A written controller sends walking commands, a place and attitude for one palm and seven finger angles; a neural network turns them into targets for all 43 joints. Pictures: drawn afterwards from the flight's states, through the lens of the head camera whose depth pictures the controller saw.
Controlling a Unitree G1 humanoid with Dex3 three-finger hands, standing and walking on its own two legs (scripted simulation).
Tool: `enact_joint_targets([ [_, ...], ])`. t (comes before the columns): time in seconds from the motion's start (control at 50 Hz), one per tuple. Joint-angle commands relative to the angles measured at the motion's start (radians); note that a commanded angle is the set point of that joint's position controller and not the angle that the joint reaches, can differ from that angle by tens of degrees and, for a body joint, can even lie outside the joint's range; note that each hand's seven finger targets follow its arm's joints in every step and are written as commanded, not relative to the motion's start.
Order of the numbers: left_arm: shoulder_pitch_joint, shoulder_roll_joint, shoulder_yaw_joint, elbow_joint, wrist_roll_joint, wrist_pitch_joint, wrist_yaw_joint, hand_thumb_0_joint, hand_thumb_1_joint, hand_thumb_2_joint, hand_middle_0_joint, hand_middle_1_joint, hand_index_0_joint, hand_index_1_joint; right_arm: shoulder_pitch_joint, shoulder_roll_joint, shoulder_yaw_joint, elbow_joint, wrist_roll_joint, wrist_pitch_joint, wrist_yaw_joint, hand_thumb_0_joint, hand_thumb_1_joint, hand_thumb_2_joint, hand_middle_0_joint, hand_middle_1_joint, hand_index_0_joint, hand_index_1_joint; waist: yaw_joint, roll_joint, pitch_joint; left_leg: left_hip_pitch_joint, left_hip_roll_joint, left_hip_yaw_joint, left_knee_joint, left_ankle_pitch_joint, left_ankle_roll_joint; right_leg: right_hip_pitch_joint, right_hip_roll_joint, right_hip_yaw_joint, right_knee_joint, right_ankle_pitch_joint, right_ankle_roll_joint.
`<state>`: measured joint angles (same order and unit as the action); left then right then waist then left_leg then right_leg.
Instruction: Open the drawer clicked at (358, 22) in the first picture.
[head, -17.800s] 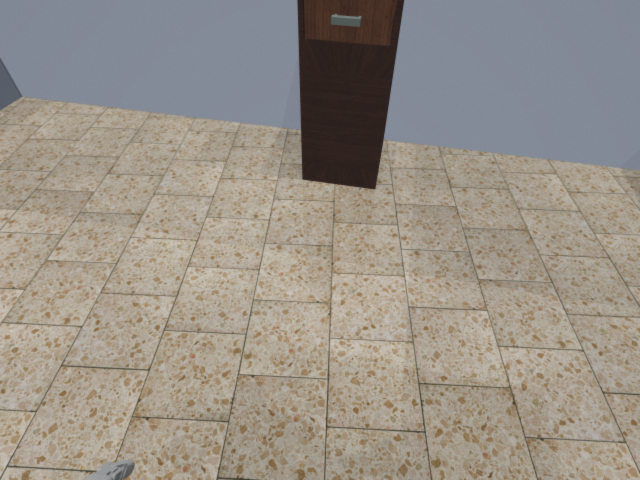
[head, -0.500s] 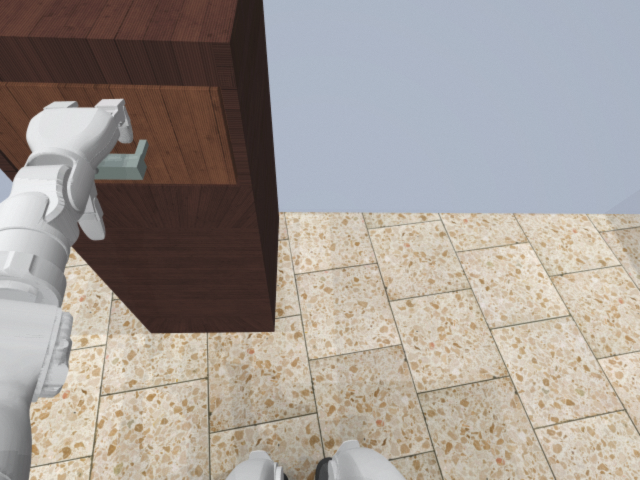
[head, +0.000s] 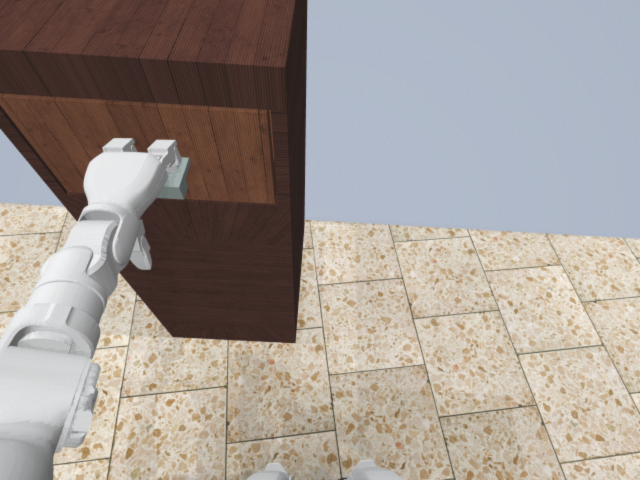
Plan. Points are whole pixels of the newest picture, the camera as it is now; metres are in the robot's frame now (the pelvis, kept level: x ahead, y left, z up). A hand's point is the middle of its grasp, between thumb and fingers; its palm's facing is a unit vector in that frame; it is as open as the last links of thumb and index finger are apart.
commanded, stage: close the thumb around the handle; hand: left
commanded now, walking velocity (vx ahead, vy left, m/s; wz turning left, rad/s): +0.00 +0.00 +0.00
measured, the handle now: (148, 172) +0.51 +0.23 +0.06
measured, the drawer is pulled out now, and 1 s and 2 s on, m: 0.00 0.00 0.00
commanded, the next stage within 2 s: pull the drawer open in 0.66 s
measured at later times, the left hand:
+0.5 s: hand (145, 203) +0.47 +0.23 +0.04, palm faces +0.01 -0.05 -1.00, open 6.6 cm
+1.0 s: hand (146, 209) +0.46 +0.23 +0.03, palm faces -0.04 -0.04 -1.00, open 5.7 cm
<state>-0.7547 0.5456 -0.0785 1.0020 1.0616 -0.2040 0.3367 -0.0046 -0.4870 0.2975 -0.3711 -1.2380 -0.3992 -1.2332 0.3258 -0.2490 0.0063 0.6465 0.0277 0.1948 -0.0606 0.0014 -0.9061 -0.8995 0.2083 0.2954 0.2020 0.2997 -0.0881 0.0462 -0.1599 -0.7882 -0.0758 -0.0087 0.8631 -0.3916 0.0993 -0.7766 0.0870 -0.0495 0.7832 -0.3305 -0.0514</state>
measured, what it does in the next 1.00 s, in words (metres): stands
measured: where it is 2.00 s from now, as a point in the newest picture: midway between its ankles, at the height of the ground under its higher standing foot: outside the picture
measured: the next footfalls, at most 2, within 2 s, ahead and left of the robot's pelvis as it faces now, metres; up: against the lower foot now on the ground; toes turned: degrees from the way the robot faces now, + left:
none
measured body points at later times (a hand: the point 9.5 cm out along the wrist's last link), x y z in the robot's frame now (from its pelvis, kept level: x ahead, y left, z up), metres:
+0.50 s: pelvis +0.01 +0.01 +0.00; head +0.08 +0.01 +0.45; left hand +0.46 +0.23 +0.10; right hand +0.05 -0.27 -0.12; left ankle +0.00 +0.05 -0.69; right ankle +0.02 -0.09 -0.69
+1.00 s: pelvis +0.02 -0.01 +0.01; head +0.09 -0.01 +0.45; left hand +0.46 +0.23 +0.09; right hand +0.06 -0.28 -0.12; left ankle +0.00 +0.05 -0.69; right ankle +0.02 -0.09 -0.69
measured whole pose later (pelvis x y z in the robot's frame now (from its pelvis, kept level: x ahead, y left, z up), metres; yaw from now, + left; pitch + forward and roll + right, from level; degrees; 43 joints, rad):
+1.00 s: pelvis +0.02 -0.01 +0.01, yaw -2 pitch +17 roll -2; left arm -0.62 0.55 0.01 0.93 1.07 -0.21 0.32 0.00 0.67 0.82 -0.34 -1.36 -0.42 -1.34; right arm 0.31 -0.26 -0.03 0.63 0.02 0.23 -0.06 0.00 -0.91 -0.90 0.21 0.30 0.20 0.30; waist -0.08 0.04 -0.15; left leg -0.70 -0.06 0.03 0.80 -0.40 0.09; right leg -0.71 0.11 0.00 0.74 -0.33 -0.06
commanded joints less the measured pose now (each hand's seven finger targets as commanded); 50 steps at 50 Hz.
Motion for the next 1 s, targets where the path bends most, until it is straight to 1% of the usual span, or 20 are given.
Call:
enact_joint_targets([
  [0.0,-0.462,0.359,0.164,-0.120,-0.033,0.093,0.013,0.000,-0.332,0.372,-0.312,-1.218,-0.312,-1.218,0.105,-0.179,-0.063,-0.076,-0.005,0.003,-0.017,0.000,-0.900,-0.900,0.200,0.300,0.200,0.300,-0.011,0.022,-0.313,0.261,0.041,-0.052,-0.138,0.277,-0.041,0.182,-0.015,0.051,-0.119,0.125,-0.002],
  [0.06,-0.445,0.316,0.141,-0.141,-0.030,0.078,0.005,0.000,-0.164,0.444,-0.324,-1.236,-0.324,-1.236,0.085,-0.174,-0.066,-0.096,-0.004,0.004,-0.015,0.000,-0.900,-0.900,0.200,0.300,0.200,0.300,-0.006,0.034,-0.282,0.285,0.046,-0.058,-0.155,0.258,-0.045,0.162,-0.016,0.046,-0.125,0.097,-0.006],
  [0.12,-0.442,0.311,0.144,-0.155,-0.022,0.062,0.006,0.000,0.004,0.516,-0.336,-1.254,-0.336,-1.254,0.080,-0.173,-0.071,-0.104,-0.007,0.004,-0.015,0.000,-0.900,-0.900,0.200,0.300,0.200,0.300,-0.005,0.031,-0.303,0.310,0.050,-0.064,-0.149,0.277,-0.048,0.150,-0.014,0.044,-0.116,0.098,-0.007],
  [0.16,-0.406,0.327,0.167,-0.157,-0.016,0.056,0.010,0.000,0.116,0.564,-0.344,-1.266,-0.344,-1.266,0.072,-0.175,-0.074,-0.109,-0.010,0.005,-0.015,0.000,-0.900,-0.900,0.200,0.300,0.200,0.300,0.010,0.019,-0.312,0.312,0.050,-0.064,-0.148,0.280,-0.050,0.157,-0.014,0.046,-0.113,0.099,-0.009],
  [0.22,-0.433,0.291,0.141,-0.187,-0.011,0.049,0.019,0.000,0.284,0.636,-0.356,-1.284,-0.356,-1.284,0.073,-0.174,-0.079,-0.107,-0.016,0.003,-0.011,0.000,-0.900,-0.900,0.200,0.300,0.200,0.300,0.004,0.054,-0.334,0.344,0.053,-0.069,-0.139,0.320,-0.059,0.130,-0.013,0.041,-0.102,0.112,-0.011],
  [0.24,-0.411,0.314,0.166,-0.182,-0.007,0.051,0.025,0.000,0.340,0.660,-0.360,-1.290,-0.360,-1.290,0.075,-0.177,-0.080,-0.105,-0.016,0.006,-0.009,0.000,-0.900,-0.900,0.200,0.300,0.200,0.300,0.016,0.053,-0.338,0.348,0.055,-0.075,-0.137,0.331,-0.065,0.127,-0.011,0.039,-0.096,0.109,-0.013],
  [0.3,-0.434,0.277,0.137,-0.185,-0.004,0.059,0.035,0.000,0.508,0.732,-0.372,-1.308,-0.372,-1.308,0.076,-0.178,-0.086,-0.096,-0.019,0.008,-0.005,0.000,-0.900,-0.900,0.200,0.300,0.200,0.300,-0.001,0.039,-0.343,0.364,0.060,-0.079,-0.130,0.348,-0.069,0.109,-0.009,0.037,-0.095,0.113,-0.010],
  [0.32,-0.416,0.301,0.163,-0.177,-0.004,0.065,0.039,0.000,0.564,0.756,-0.376,-1.314,-0.376,-1.314,0.079,-0.182,-0.087,-0.094,-0.020,0.008,-0.005,0.000,-0.900,-0.900,0.200,0.300,0.200,0.300,0.010,0.027,-0.353,0.359,0.060,-0.078,-0.131,0.347,-0.068,0.122,-0.008,0.037,-0.094,0.115,-0.011],
  [0.38,-0.426,0.308,0.168,-0.193,0.002,0.074,0.045,0.000,0.732,0.828,-0.388,-1.332,-0.388,-1.332,0.073,-0.183,-0.088,-0.089,-0.023,0.014,-0.005,0.000,-0.900,-0.900,0.200,0.300,0.200,0.300,0.012,0.042,-0.371,0.366,0.059,-0.078,-0.132,0.375,-0.074,0.136,-0.008,0.038,-0.093,0.131,-0.014],
  [0.42,-0.432,0.271,0.135,-0.178,-0.001,0.082,0.044,0.000,0.844,0.876,-0.396,-1.344,-0.396,-1.344,0.080,-0.180,-0.089,-0.081,-0.019,0.014,-0.003,0.000,-0.900,-0.900,0.200,0.300,0.200,0.300,0.000,0.034,-0.349,0.360,0.060,-0.074,-0.135,0.349,-0.071,0.128,-0.008,0.038,-0.101,0.121,-0.011],
  [0.44,-0.412,0.292,0.155,-0.177,-0.002,0.084,0.043,0.000,0.900,0.900,-0.400,-1.350,-0.400,-1.350,0.079,-0.181,-0.089,-0.081,-0.018,0.014,-0.004,0.000,-0.900,-0.900,0.200,0.300,0.200,0.300,0.013,0.038,-0.346,0.350,0.057,-0.068,-0.138,0.353,-0.068,0.145,-0.009,0.042,-0.103,0.129,-0.013],
  [0.52,-0.418,0.293,0.147,-0.172,-0.001,0.087,0.032,0.000,0.900,0.900,-0.400,-1.350,-0.400,-1.350,0.079,-0.180,-0.086,-0.080,-0.014,0.017,-0.006,0.000,-0.900,-0.900,0.200,0.300,0.200,0.300,0.006,0.019,-0.322,0.326,0.055,-0.061,-0.149,0.325,-0.060,0.167,-0.010,0.048,-0.114,0.129,-0.012],
  [0.6,-0.406,0.337,0.189,-0.215,-0.009,0.056,0.032,0.000,0.900,0.900,-0.400,-1.350,-0.400,-1.350,0.072,-0.178,-0.089,-0.083,-0.017,0.013,-0.014,0.000,-0.900,-0.900,0.200,0.300,0.200,0.300,0.021,0.044,-0.376,0.356,0.054,-0.059,-0.149,0.342,-0.058,0.201,-0.011,0.059,-0.115,0.146,-0.011],
  [0.62,-0.414,0.314,0.165,-0.210,-0.015,0.051,0.026,0.000,0.900,0.900,-0.400,-1.350,-0.400,-1.350,0.070,-0.175,-0.086,-0.086,-0.015,0.009,-0.016,0.000,-0.900,-0.900,0.200,0.300,0.200,0.300,0.009,0.048,-0.341,0.332,0.050,-0.052,-0.152,0.318,-0.055,0.199,-0.013,0.061,-0.121,0.141,-0.010],
  [0.66,-0.384,0.339,0.189,-0.201,-0.021,0.038,0.021,0.000,0.900,0.900,-0.400,-1.350,-0.400,-1.350,0.068,-0.176,-0.084,-0.088,-0.013,0.005,-0.020,0.000,-0.900,-0.900,0.200,0.300,0.200,0.300,0.018,0.019,-0.325,0.293,0.046,-0.049,-0.158,0.282,-0.047,0.224,-0.015,0.067,-0.124,0.135,-0.009],
  [0.72,-0.404,0.364,0.199,-0.207,-0.015,0.023,0.025,0.000,0.900,0.900,-0.400,-1.350,-0.400,-1.350,0.068,-0.176,-0.083,-0.087,-0.014,0.000,-0.025,0.000,-0.900,-0.900,0.200,0.300,0.200,0.300,0.010,0.021,-0.342,0.276,0.043,-0.043,-0.150,0.280,-0.044,0.232,-0.017,0.075,-0.119,0.146,-0.007],
  [0.74,-0.402,0.341,0.181,-0.196,-0.013,0.024,0.026,0.000,0.900,0.900,-0.400,-1.350,-0.400,-1.350,0.069,-0.174,-0.085,-0.083,-0.014,-0.003,-0.025,0.000,-0.900,-0.900,0.200,0.300,0.200,0.300,0.005,0.022,-0.329,0.269,0.042,-0.039,-0.149,0.274,-0.043,0.226,-0.017,0.075,-0.121,0.147,-0.006],
  [0.78,-0.348,0.388,0.234,-0.206,-0.009,0.017,0.029,0.000,0.900,0.900,-0.400,-1.350,-0.400,-1.350,0.061,-0.180,-0.086,-0.085,-0.019,-0.002,-0.023,0.000,-0.900,-0.900,0.200,0.300,0.200,0.300,0.035,0.033,-0.365,0.275,0.041,-0.038,-0.147,0.308,-0.047,0.254,-0.016,0.078,-0.112,0.170,-0.011],
  [0.86,-0.291,0.329,0.201,-0.243,-0.008,0.014,0.030,0.000,0.900,0.900,-0.400,-1.350,-0.400,-1.350,0.054,-0.170,-0.092,-0.096,-0.017,0.003,-0.016,0.000,-0.900,-0.900,0.200,0.300,0.200,0.300,0.046,0.053,-0.385,0.300,0.042,-0.032,-0.143,0.357,-0.053,0.266,-0.014,0.076,-0.105,0.215,-0.011],
  [0.98,-0.187,0.338,0.235,-0.277,-0.029,0.015,0.018,0.000,0.900,0.900,-0.400,-1.350,-0.400,-1.350,0.025,-0.168,-0.096,-0.109,-0.016,0.012,-0.012,0.000,-0.900,-0.900,0.200,0.300,0.200,0.300,0.070,0.024,-0.393,0.293,0.043,-0.019,-0.151,0.407,-0.048,0.340,-0.015,0.091,-0.111,0.286,-0.010],
])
